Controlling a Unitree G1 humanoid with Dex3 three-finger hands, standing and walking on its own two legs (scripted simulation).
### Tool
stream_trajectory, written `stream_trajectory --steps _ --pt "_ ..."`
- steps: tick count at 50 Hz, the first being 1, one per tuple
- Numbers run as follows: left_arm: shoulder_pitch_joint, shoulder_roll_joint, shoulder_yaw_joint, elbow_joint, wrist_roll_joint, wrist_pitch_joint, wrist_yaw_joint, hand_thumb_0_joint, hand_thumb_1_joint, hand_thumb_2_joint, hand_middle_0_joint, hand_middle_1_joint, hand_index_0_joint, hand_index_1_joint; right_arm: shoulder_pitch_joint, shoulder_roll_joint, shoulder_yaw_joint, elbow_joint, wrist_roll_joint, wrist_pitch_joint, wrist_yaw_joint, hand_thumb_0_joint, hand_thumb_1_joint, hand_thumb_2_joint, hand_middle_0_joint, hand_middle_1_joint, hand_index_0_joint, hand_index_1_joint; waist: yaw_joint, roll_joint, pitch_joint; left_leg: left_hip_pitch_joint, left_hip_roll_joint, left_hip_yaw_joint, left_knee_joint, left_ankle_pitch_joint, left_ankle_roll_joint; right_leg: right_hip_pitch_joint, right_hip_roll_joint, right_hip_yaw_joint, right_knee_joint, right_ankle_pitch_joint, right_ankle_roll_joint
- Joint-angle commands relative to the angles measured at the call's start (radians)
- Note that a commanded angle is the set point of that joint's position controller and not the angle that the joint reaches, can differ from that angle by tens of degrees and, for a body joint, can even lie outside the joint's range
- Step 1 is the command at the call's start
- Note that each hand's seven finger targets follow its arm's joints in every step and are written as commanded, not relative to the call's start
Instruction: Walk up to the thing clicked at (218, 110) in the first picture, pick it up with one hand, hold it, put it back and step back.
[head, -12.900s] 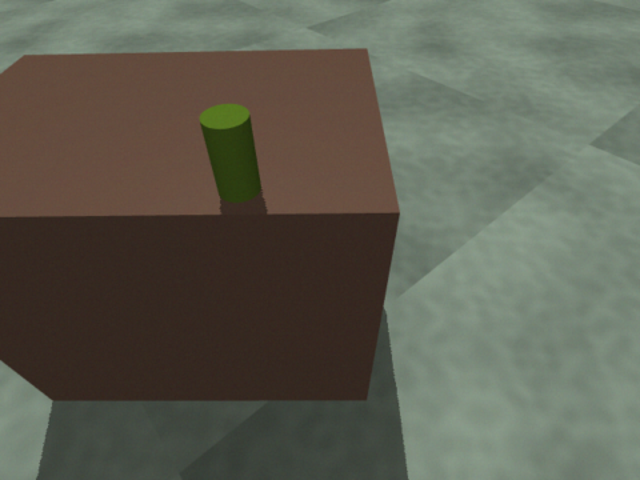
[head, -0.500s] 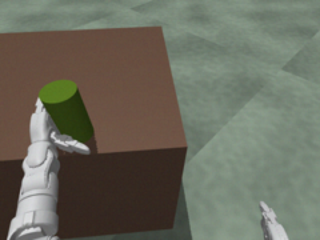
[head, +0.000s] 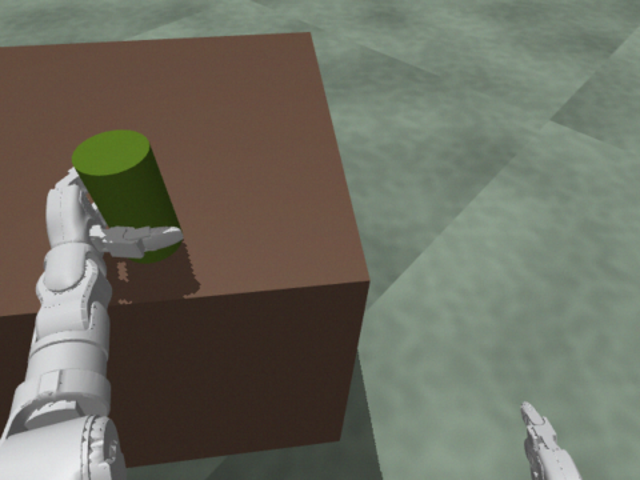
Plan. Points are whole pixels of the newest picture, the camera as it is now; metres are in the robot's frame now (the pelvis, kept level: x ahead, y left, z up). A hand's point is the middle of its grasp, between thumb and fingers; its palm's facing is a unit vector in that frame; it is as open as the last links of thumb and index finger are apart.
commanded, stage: close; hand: left
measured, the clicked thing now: (134, 201) +0.46 +0.21 +0.13
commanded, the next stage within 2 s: settle in 0.20 s
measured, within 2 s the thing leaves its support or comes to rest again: leaves its support in 0.50 s
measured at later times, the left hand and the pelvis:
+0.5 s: hand (134, 209) +0.45 +0.21 +0.13, palm faces +0.23 -0.97 -0.01, open 10.6 cm; pelvis +0.01 +0.00 +0.00, yaw +0 degrees
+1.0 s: hand (111, 174) +0.45 +0.21 +0.18, palm faces +0.25 -0.97 +0.00, open 10.7 cm; pelvis +0.01 +0.00 +0.01, yaw +0 degrees
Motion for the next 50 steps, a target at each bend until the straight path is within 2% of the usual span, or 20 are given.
stream_trajectory --steps 1,5,6,10,11,15,19,22,24,27,28,30,33,34,35,36,40,45,49,50 --pt "-0.458 0.177 -0.021 -0.268 -0.001 -0.066 0.011 0.0 -0.164 0.659 -1.041 -0.884 -1.05 -0.883 -0.057 -0.126 -0.06 -0.191 0.006 -0.06 -0.018 0.0 0.511 -0.049 0.049 0.05 0.048 0.05 0.001 0.072 -0.412 0.226 -0.025 0.034 -0.097 0.322 0.024 0.177 0.031 -0.049 -0.073 0.285 -0.04" --pt "-0.379 0.17 0.013 -0.188 0.003 -0.058 0.033 0.0 -0.041 0.814 -1.155 -1.02 -1.16 -1.023 -0.031 -0.144 -0.085 -0.142 0.007 -0.044 -0.019 0.0 0.514 -0.05 0.048 0.05 0.048 0.05 0.001 -0.002 -0.316 0.158 -0.026 0.033 -0.114 0.24 0.03 0.135 0.034 -0.051 -0.084 0.22 -0.04" --pt "-0.364 0.206 0.044 -0.19 0.003 -0.06 0.039 0.0 0.012 0.893 -1.186 -1.082 -1.191 -1.086 -0.031 -0.158 -0.094 -0.173 0.009 -0.043 -0.018 0.0 0.52 -0.05 0.048 0.05 0.048 0.05 0.001 -0.017 -0.316 0.147 -0.029 0.036 -0.114 0.237 0.033 0.151 0.034 -0.051 -0.084 0.221 -0.037" --pt "-0.34 0.192 0.045 -0.194 0.009 -0.072 0.034 0.0 0.098 1.089 -1.326 -1.278 -1.335 -1.282 0.031 -0.097 -0.048 -0.14 0.006 -0.027 -0.006 0.0 0.515 -0.052 0.048 0.049 0.048 0.049 0.007 0.021 -0.332 0.151 -0.034 0.045 -0.095 0.313 0.031 0.163 0.029 -0.044 -0.067 0.288 -0.037" --pt "-0.326 0.17 0.019 -0.225 0.014 -0.07 0.029 0.0 0.138 1.162 -1.364 -1.343 -1.373 -1.347 0.033 -0.092 -0.045 -0.131 0.006 -0.021 -0.002 0.0 0.517 -0.051 0.048 0.049 0.048 0.049 0.013 0.034 -0.341 0.156 -0.037 0.048 -0.091 0.313 0.034 0.165 0.027 -0.042 -0.068 0.292 -0.036" --pt "-0.307 0.182 0.037 -0.298 0.001 -0.051 0.024 0.0 0.233 1.321 -1.438 -1.467 -1.444 -1.476 -0.033 -0.114 -0.065 -0.152 0.009 -0.012 0.001 0.0 0.517 -0.052 0.048 0.049 0.048 0.049 0.032 0.057 -0.386 0.175 -0.033 0.044 -0.1 0.314 0.029 0.203 0.028 -0.044 -0.066 0.285 -0.039" --pt "-0.35 0.202 0.025 -0.373 0.015 -0.04 0.034 0.0 0.303 1.299 -1.324 -1.376 -1.317 -1.403 -0.097 -0.147 -0.085 -0.201 0.012 -0.008 -0.012 0.0 0.513 -0.062 0.049 0.05 0.049 0.05 0.025 0.032 -0.408 0.187 -0.031 0.043 -0.099 0.316 0.032 0.224 0.029 -0.038 -0.069 0.291 -0.036" --pt "-0.379 0.169 -0.007 -0.402 0.006 -0.038 0.032 0.0 0.156 1.289 -1.336 -1.404 -1.332 -1.43 -0.076 -0.104 -0.043 -0.175 0.015 -0.007 -0.019 0.0 0.512 -0.061 0.049 0.05 0.049 0.05 0.026 0.025 -0.392 0.193 -0.026 0.037 -0.112 0.308 0.028 0.225 0.031 -0.045 -0.074 0.27 -0.04" --pt "-0.39 0.24 0.051 -0.436 -0.008 -0.031 0.039 0.0 0.17 1.272 -1.337 -1.398 -1.336 -1.42 -0.061 -0.143 -0.081 -0.169 0.02 -0.006 -0.033 0.0 0.516 -0.059 0.049 0.05 0.049 0.05 0.027 0.02 -0.414 0.214 -0.03 0.041 -0.112 0.31 0.031 0.239 0.028 -0.043 -0.077 0.286 -0.035" --pt "-0.374 0.205 0.03 -0.425 -0.011 0.005 0.044 0.0 0.116 1.277 -1.319 -1.4 -1.319 -1.423 0.014 -0.156 -0.095 -0.149 0.019 -0.01 -0.037 0.0 0.516 -0.06 0.048 0.05 0.048 0.05 0.008 0.037 -0.392 0.249 -0.031 0.046 -0.113 0.347 0.028 0.233 0.03 -0.047 -0.081 0.317 -0.034" --pt "-0.353 0.173 0.002 -0.409 -0.007 0.021 0.04 0.0 0.114 1.278 -1.311 -1.395 -1.312 -1.418 0.02 -0.127 -0.071 -0.14 0.021 -0.009 -0.034 0.0 0.518 -0.059 0.048 0.05 0.049 0.05 0.006 0.038 -0.378 0.251 -0.032 0.049 -0.109 0.372 0.03 0.227 0.028 -0.045 -0.084 0.342 -0.034" --pt "-0.384 0.201 0.01 -0.454 -0.001 0.038 0.032 0.0 0.104 1.266 -1.314 -1.385 -1.315 -1.408 0.011 -0.073 -0.026 -0.103 0.026 -0.01 -0.025 0.0 0.521 -0.058 0.048 0.05 0.049 0.05 0.023 0.071 -0.356 0.245 -0.036 0.053 -0.106 0.396 0.032 0.221 0.025 -0.046 -0.084 0.361 -0.033" --pt "-0.405 0.18 -0.013 -0.471 -0.007 0.073 0.015 0.0 0.083 1.264 -1.317 -1.382 -1.315 -1.408 -0.023 -0.079 -0.028 -0.123 0.029 -0.023 -0.019 0.0 0.52 -0.059 0.048 0.05 0.048 0.05 0.018 0.074 -0.356 0.257 -0.033 0.048 -0.117 0.391 0.03 0.223 0.024 -0.051 -0.089 0.358 -0.034" --pt "-0.369 0.189 0.008 -0.396 -0.01 0.093 0.014 0.0 0.097 1.277 -1.322 -1.389 -1.319 -1.415 -0.057 -0.117 -0.055 -0.133 0.03 -0.03 -0.02 0.0 0.526 -0.058 0.048 0.05 0.048 0.05 0.021 0.056 -0.32 0.235 -0.034 0.05 -0.122 0.374 0.03 0.218 0.024 -0.052 -0.095 0.341 -0.033" --pt "-0.4 0.169 -0.024 -0.448 -0.006 0.103 0.01 0.0 0.093 1.272 -1.317 -1.383 -1.315 -1.41 -0.016 -0.069 -0.019 -0.094 0.031 -0.029 -0.013 0.0 0.528 -0.057 0.048 0.05 0.048 0.05 0.025 0.083 -0.33 0.247 -0.033 0.047 -0.125 0.385 0.028 0.214 0.024 -0.053 -0.093 0.348 -0.036" --pt "-0.371 0.193 0.014 -0.394 -0.015 0.118 0.01 0.0 0.09 1.286 -1.321 -1.389 -1.317 -1.418 -0.035 -0.122 -0.058 -0.108 0.031 -0.033 -0.017 0.0 0.525 -0.059 0.048 0.05 0.048 0.05 0.017 0.06 -0.337 0.259 -0.03 0.048 -0.118 0.418 0.029 0.216 0.023 -0.052 -0.093 0.37 -0.034" --pt "-0.423 0.196 -0.002 -0.488 -0.014 0.143 0.001 0.0 0.116 1.267 -1.308 -1.376 -1.309 -1.398 -0.033 -0.123 -0.054 -0.111 0.03 -0.044 -0.006 0.0 0.53 -0.056 0.048 0.05 0.048 0.05 0.024 0.081 -0.394 0.319 -0.022 0.034 -0.11 0.513 0.024 0.233 0.025 -0.063 -0.087 0.42 -0.037" --pt "-0.437 0.25 0.072 -0.474 -0.022 0.155 0.03 0.0 0.024 1.244 -1.286 -1.365 -1.289 -1.388 -0.061 -0.154 -0.084 -0.117 0.032 -0.058 -0.015 0.0 0.522 -0.058 0.049 0.05 0.048 0.05 0.036 -0.012 -0.397 0.269 -0.031 0.038 -0.129 0.418 0.032 0.299 0.017 -0.058 -0.101 0.394 -0.025" --pt "-0.457 0.192 0.005 -0.476 0.004 0.165 0.03 0.0 0.076 1.262 -1.286 -1.373 -1.291 -1.393 -0.07 -0.091 -0.034 -0.094 0.032 -0.063 -0.012 0.0 0.531 -0.055 0.049 0.05 0.049 0.05 0.037 0.008 -0.336 0.263 -0.041 0.048 -0.151 0.342 0.034 0.256 0.015 -0.057 -0.123 0.319 -0.026" --pt "-0.456 0.197 0.016 -0.449 0.001 0.167 0.026 0.0 0.084 1.276 -1.306 -1.388 -1.31 -1.409 -0.07 -0.097 -0.036 -0.101 0.031 -0.067 -0.013 0.0 0.531 -0.055 0.049 0.05 0.049 0.05 0.034 -0.005 -0.339 0.259 -0.039 0.045 -0.153 0.337 0.035 0.258 0.016 -0.06 -0.126 0.31 -0.026"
